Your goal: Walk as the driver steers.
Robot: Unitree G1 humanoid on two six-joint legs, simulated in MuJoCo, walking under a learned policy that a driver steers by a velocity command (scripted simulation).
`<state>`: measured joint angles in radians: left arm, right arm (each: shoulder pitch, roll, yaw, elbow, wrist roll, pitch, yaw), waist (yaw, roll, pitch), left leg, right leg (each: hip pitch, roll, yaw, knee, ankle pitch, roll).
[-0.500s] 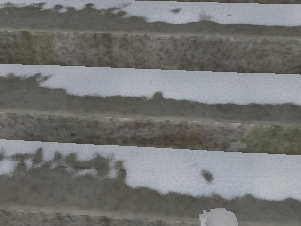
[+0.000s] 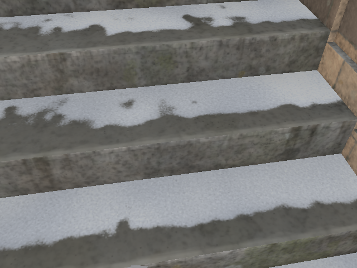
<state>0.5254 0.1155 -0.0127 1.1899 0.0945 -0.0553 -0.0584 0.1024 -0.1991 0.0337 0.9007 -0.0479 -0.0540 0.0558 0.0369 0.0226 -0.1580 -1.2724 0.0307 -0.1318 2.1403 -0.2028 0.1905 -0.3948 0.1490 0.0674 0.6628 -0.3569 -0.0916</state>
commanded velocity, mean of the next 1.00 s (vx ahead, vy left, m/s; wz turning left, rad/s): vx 0.18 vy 0.00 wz -0.40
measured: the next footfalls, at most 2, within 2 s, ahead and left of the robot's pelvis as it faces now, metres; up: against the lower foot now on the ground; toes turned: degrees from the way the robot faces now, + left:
left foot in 0.18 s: +0.27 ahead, +0.15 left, +0.16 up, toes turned -7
right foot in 0.68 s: +0.31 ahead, -0.12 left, +0.16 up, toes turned -26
